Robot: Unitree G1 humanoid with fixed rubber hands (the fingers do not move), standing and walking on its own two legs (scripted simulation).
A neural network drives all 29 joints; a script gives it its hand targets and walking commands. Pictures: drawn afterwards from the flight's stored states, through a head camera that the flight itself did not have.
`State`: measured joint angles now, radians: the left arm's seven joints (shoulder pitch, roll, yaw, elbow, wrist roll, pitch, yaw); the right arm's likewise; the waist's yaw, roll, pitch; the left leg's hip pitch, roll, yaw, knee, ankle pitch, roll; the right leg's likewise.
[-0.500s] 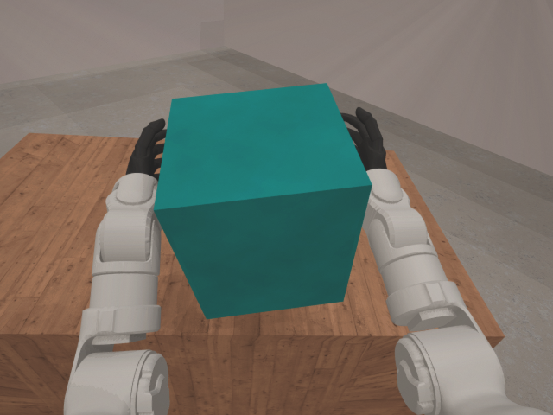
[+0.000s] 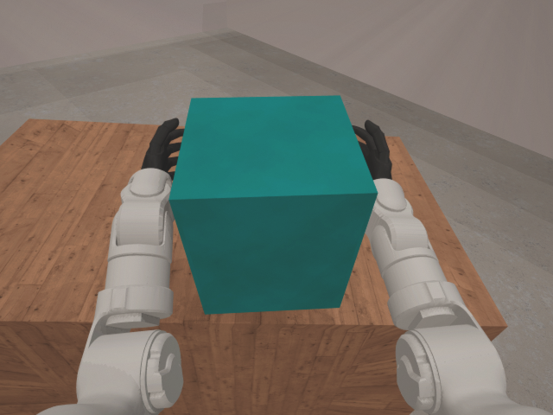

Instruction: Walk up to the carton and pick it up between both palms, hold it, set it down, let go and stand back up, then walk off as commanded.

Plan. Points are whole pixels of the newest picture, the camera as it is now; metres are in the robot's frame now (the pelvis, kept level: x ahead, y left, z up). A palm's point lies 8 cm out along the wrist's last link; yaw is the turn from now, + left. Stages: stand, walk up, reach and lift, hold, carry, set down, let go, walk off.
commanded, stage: set down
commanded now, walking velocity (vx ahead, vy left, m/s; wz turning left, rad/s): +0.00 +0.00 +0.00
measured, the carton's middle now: (269, 209) +0.39 +0.00 +0.14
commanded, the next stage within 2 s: none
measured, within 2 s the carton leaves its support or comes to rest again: neither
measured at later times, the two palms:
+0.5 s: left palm (162, 189) +0.41 +0.16 +0.16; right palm (366, 179) +0.42 -0.14 +0.18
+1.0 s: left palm (165, 197) +0.42 +0.16 +0.13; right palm (356, 184) +0.44 -0.14 +0.15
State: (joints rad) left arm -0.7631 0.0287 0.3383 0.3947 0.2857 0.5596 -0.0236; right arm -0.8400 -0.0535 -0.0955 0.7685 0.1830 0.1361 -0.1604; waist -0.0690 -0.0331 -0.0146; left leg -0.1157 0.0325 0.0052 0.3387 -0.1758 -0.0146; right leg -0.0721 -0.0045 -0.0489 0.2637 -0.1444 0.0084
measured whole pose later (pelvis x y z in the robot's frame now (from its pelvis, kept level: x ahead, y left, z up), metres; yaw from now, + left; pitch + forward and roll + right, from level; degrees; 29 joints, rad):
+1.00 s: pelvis +0.02 +0.00 +0.00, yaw +0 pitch -1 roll -1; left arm -0.69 -0.01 0.34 0.52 0.27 0.34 0.05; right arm -0.84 -0.05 -0.15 0.87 0.08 0.02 -0.10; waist -0.03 -0.03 0.01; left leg -0.12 0.03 0.01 0.32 -0.20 -0.02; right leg -0.07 0.00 -0.05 0.25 -0.16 0.01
